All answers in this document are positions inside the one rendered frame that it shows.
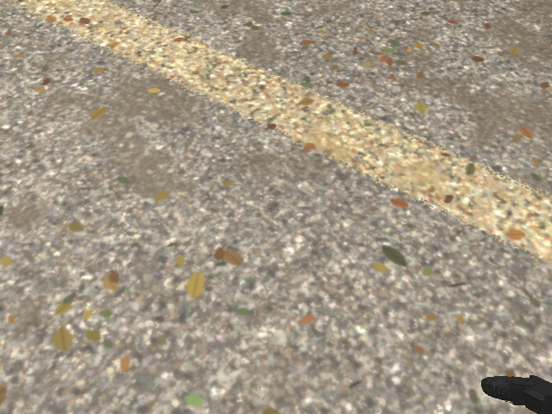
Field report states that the right robot hand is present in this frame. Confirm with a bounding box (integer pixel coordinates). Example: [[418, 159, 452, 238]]
[[481, 375, 552, 414]]

